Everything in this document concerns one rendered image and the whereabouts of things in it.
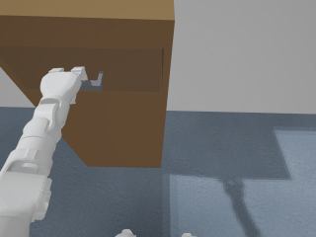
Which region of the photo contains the cabinet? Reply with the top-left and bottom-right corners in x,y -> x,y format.
0,0 -> 175,168

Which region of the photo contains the left robot hand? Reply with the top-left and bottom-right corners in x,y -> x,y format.
40,66 -> 88,105

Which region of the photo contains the left robot shin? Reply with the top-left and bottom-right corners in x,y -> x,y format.
121,229 -> 133,234

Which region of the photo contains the robot left upper arm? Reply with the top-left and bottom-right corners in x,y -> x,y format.
0,171 -> 52,237

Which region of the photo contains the drawer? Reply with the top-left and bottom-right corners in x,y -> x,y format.
0,43 -> 162,93

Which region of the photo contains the robot left forearm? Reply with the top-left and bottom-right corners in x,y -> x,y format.
0,95 -> 70,180

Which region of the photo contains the handle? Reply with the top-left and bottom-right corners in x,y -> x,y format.
69,70 -> 104,92

